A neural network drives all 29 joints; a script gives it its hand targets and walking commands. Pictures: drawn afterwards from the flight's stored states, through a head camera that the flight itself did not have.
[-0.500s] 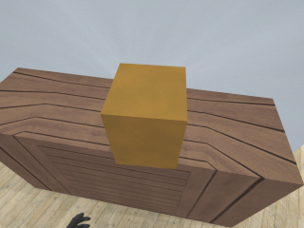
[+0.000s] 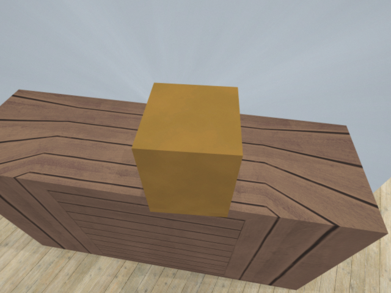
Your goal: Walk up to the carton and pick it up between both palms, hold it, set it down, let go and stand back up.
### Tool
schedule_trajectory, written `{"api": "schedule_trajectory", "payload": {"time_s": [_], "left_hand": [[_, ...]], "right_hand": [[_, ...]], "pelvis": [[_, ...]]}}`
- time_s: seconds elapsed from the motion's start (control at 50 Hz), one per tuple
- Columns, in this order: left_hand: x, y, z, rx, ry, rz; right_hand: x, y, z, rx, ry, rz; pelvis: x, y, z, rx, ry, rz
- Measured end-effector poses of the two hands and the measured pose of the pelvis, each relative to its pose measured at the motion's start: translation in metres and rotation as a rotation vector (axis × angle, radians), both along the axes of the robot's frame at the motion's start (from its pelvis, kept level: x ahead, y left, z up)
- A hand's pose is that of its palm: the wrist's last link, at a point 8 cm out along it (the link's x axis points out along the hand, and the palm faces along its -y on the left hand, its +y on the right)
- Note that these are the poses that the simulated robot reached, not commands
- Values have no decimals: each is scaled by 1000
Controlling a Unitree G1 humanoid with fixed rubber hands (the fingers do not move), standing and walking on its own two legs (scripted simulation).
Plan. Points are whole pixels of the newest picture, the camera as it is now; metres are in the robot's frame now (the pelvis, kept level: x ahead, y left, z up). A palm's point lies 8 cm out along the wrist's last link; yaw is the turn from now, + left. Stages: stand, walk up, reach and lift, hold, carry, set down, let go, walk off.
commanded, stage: stand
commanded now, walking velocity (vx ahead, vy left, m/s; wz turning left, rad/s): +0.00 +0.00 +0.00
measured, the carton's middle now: (191, 152) +0.43 +0.03 +0.03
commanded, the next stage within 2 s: none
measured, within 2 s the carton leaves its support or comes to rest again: neither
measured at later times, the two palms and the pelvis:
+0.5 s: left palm out of the picture -0.04 +0.21 -0.14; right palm out of the picture -0.05 -0.20 -0.15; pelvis +0.00 +0.01 +0.00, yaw +0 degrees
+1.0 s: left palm out of the picture -0.07 +0.20 -0.15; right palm out of the picture -0.07 -0.20 -0.15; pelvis -0.01 +0.00 +0.00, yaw +0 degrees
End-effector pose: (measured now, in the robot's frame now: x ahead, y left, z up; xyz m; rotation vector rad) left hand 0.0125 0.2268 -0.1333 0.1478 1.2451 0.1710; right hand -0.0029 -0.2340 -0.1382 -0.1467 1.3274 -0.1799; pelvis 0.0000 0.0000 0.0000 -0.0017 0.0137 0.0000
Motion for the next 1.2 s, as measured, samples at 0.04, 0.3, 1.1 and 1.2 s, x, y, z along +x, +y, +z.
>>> {"api": "schedule_trajectory", "payload": {"time_s": [0.04, 0.3, 1.1, 1.2], "left_hand": [[-6, -2, -2, -5, 23, 4], [-47, -10, -9, -39, 156, 44], [-84, -30, -12, -69, 255, 51], [-87, -34, -12, -69, 259, 53]], "right_hand": [[-4, 5, -1, 10, 13, -4], [-28, 22, -6, 33, 97, -17], [-61, 39, -13, 84, 153, -32], [-56, 35, -13, 81, 142, -32]], "pelvis": [[0, 1, 0, 1, 0, 0], [-2, 7, 1, 3, -12, -3], [-14, 2, 0, 7, -17, -4], [-15, 0, -1, 6, -12, -7]]}}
